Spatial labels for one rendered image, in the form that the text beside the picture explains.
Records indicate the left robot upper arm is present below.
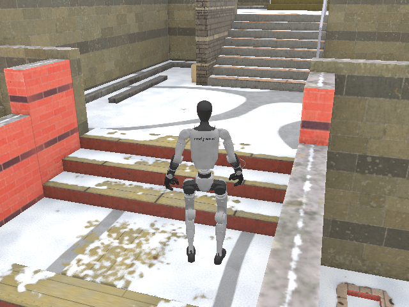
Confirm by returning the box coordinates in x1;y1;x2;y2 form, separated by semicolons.
173;129;191;164

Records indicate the robot right hand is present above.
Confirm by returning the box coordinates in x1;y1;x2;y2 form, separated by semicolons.
229;173;243;186

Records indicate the right robot upper arm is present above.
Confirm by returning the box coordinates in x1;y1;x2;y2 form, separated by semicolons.
218;129;236;163

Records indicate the robot right thigh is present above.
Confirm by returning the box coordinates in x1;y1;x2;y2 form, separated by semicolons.
213;178;228;224

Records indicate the robot left hand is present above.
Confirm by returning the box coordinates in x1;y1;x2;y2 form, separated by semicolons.
164;177;179;191

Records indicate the robot right forearm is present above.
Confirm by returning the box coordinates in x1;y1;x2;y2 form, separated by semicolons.
230;154;242;175

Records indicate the robot left forearm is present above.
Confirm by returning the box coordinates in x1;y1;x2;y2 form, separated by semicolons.
166;154;179;179

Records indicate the left robot foot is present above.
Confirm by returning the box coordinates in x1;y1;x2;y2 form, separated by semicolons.
187;247;196;263

